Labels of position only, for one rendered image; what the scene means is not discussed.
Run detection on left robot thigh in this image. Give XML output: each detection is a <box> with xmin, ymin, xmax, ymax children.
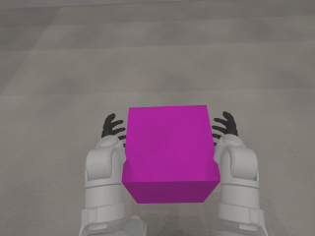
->
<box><xmin>118</xmin><ymin>218</ymin><xmax>147</xmax><ymax>236</ymax></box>

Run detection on robot left hand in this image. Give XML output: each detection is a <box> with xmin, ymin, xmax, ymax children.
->
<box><xmin>101</xmin><ymin>113</ymin><xmax>126</xmax><ymax>147</ymax></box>

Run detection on robot right hand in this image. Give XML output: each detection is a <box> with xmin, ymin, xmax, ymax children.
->
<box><xmin>212</xmin><ymin>111</ymin><xmax>238</xmax><ymax>146</ymax></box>

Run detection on carton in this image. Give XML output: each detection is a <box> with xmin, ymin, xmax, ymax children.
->
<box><xmin>121</xmin><ymin>105</ymin><xmax>221</xmax><ymax>204</ymax></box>

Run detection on robot right forearm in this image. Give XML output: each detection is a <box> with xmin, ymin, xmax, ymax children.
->
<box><xmin>213</xmin><ymin>134</ymin><xmax>268</xmax><ymax>236</ymax></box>

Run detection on robot left forearm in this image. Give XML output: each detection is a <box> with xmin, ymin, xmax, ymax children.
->
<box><xmin>79</xmin><ymin>135</ymin><xmax>127</xmax><ymax>236</ymax></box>

